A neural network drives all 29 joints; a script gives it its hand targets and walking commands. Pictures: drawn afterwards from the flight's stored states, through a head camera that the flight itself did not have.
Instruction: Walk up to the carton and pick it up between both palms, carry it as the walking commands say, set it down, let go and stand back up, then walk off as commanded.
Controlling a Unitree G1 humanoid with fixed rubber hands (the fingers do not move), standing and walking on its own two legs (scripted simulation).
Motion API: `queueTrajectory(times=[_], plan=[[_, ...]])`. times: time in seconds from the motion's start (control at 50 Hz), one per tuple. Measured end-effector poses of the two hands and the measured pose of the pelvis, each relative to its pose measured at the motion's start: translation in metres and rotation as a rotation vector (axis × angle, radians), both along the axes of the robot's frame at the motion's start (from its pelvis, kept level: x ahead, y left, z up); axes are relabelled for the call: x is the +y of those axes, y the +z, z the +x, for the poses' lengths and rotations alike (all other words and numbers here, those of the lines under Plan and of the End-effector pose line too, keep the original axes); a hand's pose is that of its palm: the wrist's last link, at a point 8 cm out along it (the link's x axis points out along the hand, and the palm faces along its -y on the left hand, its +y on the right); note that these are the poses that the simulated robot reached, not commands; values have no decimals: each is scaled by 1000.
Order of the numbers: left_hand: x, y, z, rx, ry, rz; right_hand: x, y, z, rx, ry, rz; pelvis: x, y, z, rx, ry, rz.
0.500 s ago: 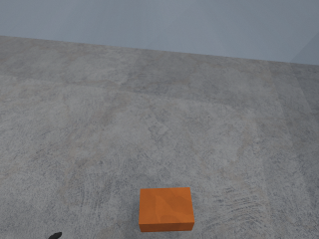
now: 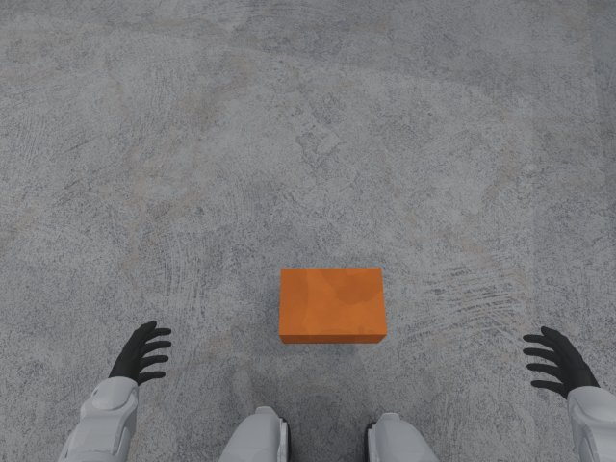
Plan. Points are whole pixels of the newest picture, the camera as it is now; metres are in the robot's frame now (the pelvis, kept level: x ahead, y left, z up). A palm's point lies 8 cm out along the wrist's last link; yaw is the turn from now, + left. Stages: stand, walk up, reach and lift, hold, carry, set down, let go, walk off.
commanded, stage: reach and lift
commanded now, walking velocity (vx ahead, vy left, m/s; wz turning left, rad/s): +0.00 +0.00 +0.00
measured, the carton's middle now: (330, 306) +0.46 -0.03 -0.67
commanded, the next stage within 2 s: none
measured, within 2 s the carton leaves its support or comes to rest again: neither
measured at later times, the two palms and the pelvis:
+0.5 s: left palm (171, 296) +0.34 +0.25 -0.14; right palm (511, 302) +0.34 -0.28 -0.13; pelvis -0.07 -0.01 -0.06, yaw -1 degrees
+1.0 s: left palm (220, 234) +0.47 +0.19 -0.18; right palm (477, 237) +0.46 -0.27 -0.18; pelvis -0.05 +0.00 -0.09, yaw -2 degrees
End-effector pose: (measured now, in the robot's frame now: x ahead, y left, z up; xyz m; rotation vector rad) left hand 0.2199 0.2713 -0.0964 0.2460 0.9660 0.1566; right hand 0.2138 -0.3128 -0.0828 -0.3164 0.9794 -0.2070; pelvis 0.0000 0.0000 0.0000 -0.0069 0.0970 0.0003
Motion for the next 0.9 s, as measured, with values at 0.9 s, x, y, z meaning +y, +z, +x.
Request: queueTrajectory(times=[0.9], plan=[[-66, -79, 239, -330, 18, -126, 39, -85, 234, -376, -16, 227, 2, -88, -57, 625, -32, 16]])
